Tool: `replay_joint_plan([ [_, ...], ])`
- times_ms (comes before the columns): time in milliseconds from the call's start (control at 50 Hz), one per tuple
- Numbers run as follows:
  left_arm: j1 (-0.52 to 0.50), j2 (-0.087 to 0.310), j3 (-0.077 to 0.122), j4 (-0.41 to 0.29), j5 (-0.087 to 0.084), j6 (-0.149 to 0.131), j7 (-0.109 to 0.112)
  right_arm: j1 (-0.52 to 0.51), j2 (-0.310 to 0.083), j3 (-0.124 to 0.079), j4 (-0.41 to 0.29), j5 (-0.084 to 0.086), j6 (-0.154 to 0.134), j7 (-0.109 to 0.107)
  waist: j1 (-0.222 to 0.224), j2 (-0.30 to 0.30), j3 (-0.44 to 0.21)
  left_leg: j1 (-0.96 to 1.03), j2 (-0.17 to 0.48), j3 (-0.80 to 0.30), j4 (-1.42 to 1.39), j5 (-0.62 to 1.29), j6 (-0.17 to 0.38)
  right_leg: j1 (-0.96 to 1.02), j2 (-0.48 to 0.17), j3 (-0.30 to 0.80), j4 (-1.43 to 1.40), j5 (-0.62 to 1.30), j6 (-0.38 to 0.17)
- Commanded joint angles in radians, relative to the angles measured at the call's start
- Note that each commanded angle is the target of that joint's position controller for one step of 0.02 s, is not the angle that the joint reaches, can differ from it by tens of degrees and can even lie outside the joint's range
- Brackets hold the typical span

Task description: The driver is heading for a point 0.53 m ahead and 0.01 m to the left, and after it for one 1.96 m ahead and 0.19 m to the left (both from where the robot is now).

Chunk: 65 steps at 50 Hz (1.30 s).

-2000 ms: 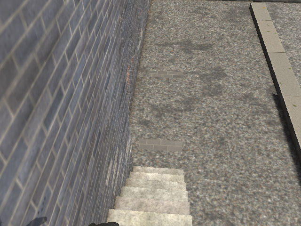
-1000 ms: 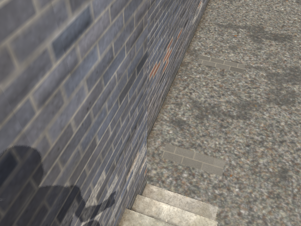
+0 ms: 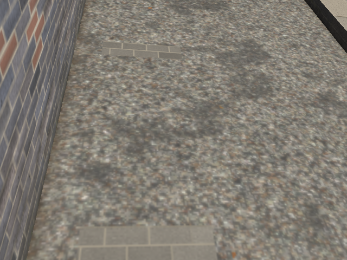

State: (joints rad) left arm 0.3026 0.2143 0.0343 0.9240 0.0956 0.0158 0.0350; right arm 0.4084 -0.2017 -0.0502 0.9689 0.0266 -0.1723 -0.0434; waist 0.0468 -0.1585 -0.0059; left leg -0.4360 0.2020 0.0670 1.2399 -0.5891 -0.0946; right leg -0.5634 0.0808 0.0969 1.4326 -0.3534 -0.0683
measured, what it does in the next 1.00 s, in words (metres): goes down: right foot 0.04 m lower, then left foot 0.40 m lower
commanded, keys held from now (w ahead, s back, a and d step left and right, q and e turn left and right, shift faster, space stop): w+e+shift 0.24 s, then w+q+shift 0.76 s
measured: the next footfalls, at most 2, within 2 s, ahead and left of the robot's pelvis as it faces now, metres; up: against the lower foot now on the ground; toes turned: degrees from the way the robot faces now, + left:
right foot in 0.10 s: +0.04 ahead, -0.11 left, -0.04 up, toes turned -2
left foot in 0.32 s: +0.53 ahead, +0.06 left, -0.43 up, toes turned -14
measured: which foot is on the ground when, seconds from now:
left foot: down 0.00-0.10, up 0.12-0.30, down 0.32-0.56, up 0.58-0.88, down 0.90-1.00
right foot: up 0.00-0.08, down 0.10-0.30, up 0.32-0.52, down 0.54-0.84, up 0.86-1.00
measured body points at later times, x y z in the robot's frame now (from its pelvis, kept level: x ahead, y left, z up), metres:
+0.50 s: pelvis +0.67 -0.02 -0.43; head +0.67 -0.02 +0.02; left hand +0.84 +0.17 -0.56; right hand +0.57 -0.21 -0.59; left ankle +0.49 +0.07 -1.06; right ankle +0.68 -0.12 -1.00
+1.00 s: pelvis +1.30 -0.01 -0.36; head +1.32 -0.01 +0.09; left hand +1.39 +0.25 -0.47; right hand +1.40 -0.28 -0.50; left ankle +1.35 +0.02 -1.06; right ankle +1.15 -0.18 -0.88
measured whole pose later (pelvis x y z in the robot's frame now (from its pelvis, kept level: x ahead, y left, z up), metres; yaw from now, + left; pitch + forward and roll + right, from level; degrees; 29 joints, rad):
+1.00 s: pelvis +1.30 -0.01 -0.36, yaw +11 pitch +1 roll +1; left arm 0.22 0.22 0.02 0.77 0.04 -0.12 0.00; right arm 0.32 -0.27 -0.08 0.86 -0.03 -0.02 0.00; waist -0.02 0.00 0.00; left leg -0.47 -0.21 0.03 0.73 -0.27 0.19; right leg -0.39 -0.01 0.07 1.64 -0.38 -0.02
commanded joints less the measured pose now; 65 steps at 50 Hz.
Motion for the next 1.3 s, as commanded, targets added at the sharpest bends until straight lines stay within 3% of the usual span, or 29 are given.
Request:
replay_joint_plan([
  [20,-0.022,0.067,0.021,-0.036,-0.029,-0.031,-0.059,-0.037,-0.225,-0.044,-0.046,0.017,-0.051,-0.007,-0.033,0.57,0.17,-0.101,0.262,-0.411,-0.315,0.355,0.16,-0.227,-0.092,-0.065,0.056,-0.002,-0.057],
  [80,-0.306,0.102,0.028,-0.014,-0.009,-0.089,-0.031,0.303,-0.152,-0.045,0.086,-0.071,-0.075,0.013,-0.221,0.184,0.328,0.065,-0.029,-0.107,0.166,-0.077,0.071,-0.565,0.037,-0.069,-0.179,-0.019,-0.027],
  [160,0.609,0.24,0.073,0.247,-0.012,-0.157,0.005,-0.717,-0.202,-0.046,-0.201,-0.14,-0.076,0.031,0.51,-0.333,0.082,-1.037,-0.173,-0.113,0.369,-0.077,0.085,0.815,-0.079,0.348,-0.433,0.221,-0.132],
  [200,0.512,0.111,0.033,0.23,0.008,-0.164,0.062,-0.88,-0.178,-0.047,-0.327,-0.103,-0.141,0.036,0.455,-0.091,0.154,-0.83,-0.187,-0.249,0.026,0.126,0.08,0.59,-0.04,0.525,-0.369,0.482,-0.154],
  [260,0.531,0.115,0.039,0.304,-0.065,-0.191,0.056,-0.386,-0.062,0.02,-0.145,-0.102,-0.176,-0.004,0.168,0.115,0.098,-0.625,-0.297,-0.028,-0.097,0.459,0.11,0.515,0.086,0.55,-0.072,1.143,-0.155],
  [280,0.376,0.07,0.032,0.253,-0.092,-0.202,0.073,-0.248,0.001,0.044,-0.091,-0.068,-0.186,-0.015,0.042,0.189,0.128,-0.229,-0.247,-0.017,-0.38,0.775,0.072,0.158,0.094,0.557,-0.079,1.045,-0.113],
  [300,-0.085,0.027,0.021,0.077,-0.044,-0.158,0.094,0.297,0.02,0.062,-0.013,0.015,-0.138,0.013,-0.347,0.251,-0.031,0.665,-0.076,-0.178,-1.14,1.232,0.093,-0.331,0.196,0.275,0.197,0.582,-0.068],
  [320,-0.246,0.139,0.065,-0.005,-0.029,-0.139,0.07,0.498,-0.087,0.013,0.131,0.09,-0.024,0.033,-0.427,0.401,-0.198,1.113,-0.011,-0.179,-1.057,1.673,0.151,-0.418,0.301,0.125,0.576,-0.528,-0.038],
  [340,0.053,0.094,0.044,-0.049,-0.198,-0.13,0.054,0.478,-0.355,-0.022,0.052,-0.081,0.029,0.032,-0.313,0.624,-0.547,1.554,0.245,-0.35,-0.302,2.613,0.252,-0.577,0.24,0.235,1.134,-0.797,-0.013],
  [360,-0.016,0.196,0.021,-0.041,-0.148,-0.123,0.063,0.631,-0.312,-0.039,0.067,-0.053,0.068,0.016,-0.475,0.561,-0.62,1.627,0.283,-0.554,-0.278,2.247,0.206,-0.782,0.099,0.206,0.928,-0.569,-0.005],
  [400,-0.295,0.136,0.015,-0.037,-0.005,-0.131,0.015,0.488,-0.149,0.002,0.098,-0.094,0.082,-0.039,-0.429,0.391,-0.08,1.017,0.109,-0.686,-0.594,0.955,0.17,-0.909,0.0,0.11,0.617,-0.358,-0.056],
  [440,-0.301,0.063,-0.005,-0.054,0.008,-0.095,-0.039,0.343,-0.088,0.043,0.112,-0.063,0.069,-0.027,-0.207,0.105,0.23,0.432,0.061,-0.763,-0.632,1.137,0.261,-0.814,-0.085,-0.051,0.413,-0.292,-0.031],
  [500,-0.033,-0.087,-0.075,-0.086,-0.068,-0.137,-0.022,0.024,-0.031,0.05,0.033,-0.043,0.022,-0.022,0.109,0.203,0.302,-0.333,-0.109,-0.614,-0.75,1.177,0.223,-0.026,-0.037,-0.195,-0.157,-0.052,0.004],
  [540,0.4,0.017,-0.031,0.049,-0.04,-0.133,0.005,-0.115,-0.102,0.029,0.003,0.08,-0.015,0.009,0.416,-0.038,0.048,-0.61,-0.264,-0.467,-0.334,1.525,0.248,0.917,-0.007,-0.22,-0.551,0.588,-0.029],
  [580,0.567,0.256,0.061,0.017,-0.026,-0.07,-0.02,0.011,-0.237,-0.037,-0.014,0.067,-0.003,0.033,0.436,-0.224,-0.593,-0.257,-0.385,-0.181,0.693,0.035,0.155,1.115,-0.619,0.81,-0.772,0.763,-0.325],
  [600,0.448,0.22,0.052,0.01,-0.056,-0.059,-0.012,-0.163,-0.268,-0.047,-0.083,0.004,0.005,0.038,0.387,-0.07,-0.33,-0.431,-0.317,-0.199,0.64,0.117,0.184,1.002,-0.55,0.811,-0.857,0.571,-0.277],
  [640,0.272,0.133,0.031,0.037,-0.039,-0.104,0.02,-0.34,-0.042,-0.02,-0.166,-0.046,0.048,0.044,0.229,0.147,0.116,-0.782,-0.225,-0.163,0.69,0.16,0.227,0.737,-0.499,0.596,-0.894,0.364,-0.204],
  [720,0.1,-0.049,-0.022,0.096,-0.076,-0.156,-0.031,-0.293,0.146,0.033,-0.272,-0.008,0.136,0.041,-0.076,0.134,0.177,-0.713,-0.186,-0.112,0.384,0.014,0.279,0.417,-0.323,-0.059,-1.06,0.43,0.034],
  [780,-0.139,0.01,-0.007,0.006,-0.096,-0.188,0.003,-0.179,0.073,0.035,-0.29,-0.043,0.127,0.097,-0.225,0.1,0.177,-0.126,-0.195,0.07,-0.236,0.513,0.228,0.037,-0.151,-0.375,-1.245,0.591,0.05],
  [860,-0.207,0.266,0.076,-0.109,-0.144,-0.202,0.004,0.357,-0.164,-0.06,-0.073,-0.044,0.116,0.094,-0.483,0.113,-0.292,0.738,-0.342,0.111,-0.492,0.819,0.226,0.21,-0.176,-0.3,-0.548,1.251,0.0],
  [880,-0.251,0.188,0.067,-0.105,-0.132,-0.179,-0.006,0.378,-0.206,-0.079,-0.048,-0.032,0.135,0.078,-0.498,0.233,-0.232,0.791,-0.229,-0.023,-0.635,0.899,0.329,0.106,-0.063,-0.286,-0.054,0.495,0.032],
  [920,-0.052,-0.039,-0.002,-0.243,-0.072,-0.166,-0.032,0.17,-0.275,-0.068,-0.105,-0.065,0.148,0.051,-0.154,0.426,-0.203,0.845,-0.134,-0.356,-0.481,1.112,0.452,-0.286,-0.019,-0.094,0.468,-0.184,0.05],
  [940,0.034,-0.019,-0.023,-0.291,-0.063,-0.17,-0.037,0.116,-0.258,-0.069,-0.133,-0.067,0.154,0.039,-0.107,0.358,-0.361,0.921,-0.023,-0.707,-0.705,0.637,0.555,-0.378,-0.032,-0.014,0.401,-0.132,0.04],
  [960,-0.004,0.044,-0.02,-0.278,-0.051,-0.171,-0.038,0.063,-0.211,-0.068,-0.156,-0.068,0.152,0.026,-0.104,0.219,-0.207,0.743,-0.016,-0.853,-0.912,0.321,0.533,-0.402,-0.07,-0.012,0.308,-0.072,0.035],
  [1080,-0.311,0.115,-0.034,-0.421,-0.038,-0.101,-0.032,-0.013,-0.22,-0.049,-0.175,-0.033,0.074,0.029,-0.017,0.055,0.121,0.023,-0.149,-0.592,-1.062,0.57,0.464,-0.17,-0.191,-0.019,-0.359,-0.035,0.103],
  [1200,-0.284,0.104,-0.027,-0.409,-0.079,-0.088,-0.033,0.018,-0.259,-0.08,-0.188,0.0,0.069,0.061,-0.055,0.16,-0.028,0.107,-0.251,-0.472,-0.917,0.951,0.297,0.386,-0.062,-0.092,-0.853,0.451,0.074],
  [1240,-0.052,0.18,0.015,-0.357,-0.085,-0.101,-0.008,-0.019,-0.304,-0.092,-0.202,-0.019,0.073,0.061,0.09,0.169,-0.156,0.166,-0.269,-0.453,-0.54,1.104,0.239,0.618,-0.045,-0.095,-0.888,0.329,0.075],
  [1280,0.291,0.274,0.055,-0.287,-0.047,-0.105,0.026,-0.086,-0.086,-0.034,-0.268,-0.055,0.067,0.051,0.19,-0.077,-0.306,-0.16,-0.337,-0.316,0.086,0.056,0.229,1.01,-0.413,0.226,-0.819,0.029,0.071],
  [1300,0.147,0.345,0.076,-0.314,-0.015,-0.108,0.009,0.064,-0.098,-0.022,-0.343,0.003,0.078,0.045,0.025,-0.318,-0.41,-0.354,-0.345,-0.215,0.296,0.09,0.218,1.026,-0.583,0.83,-1.097,-0.171,-0.041],
])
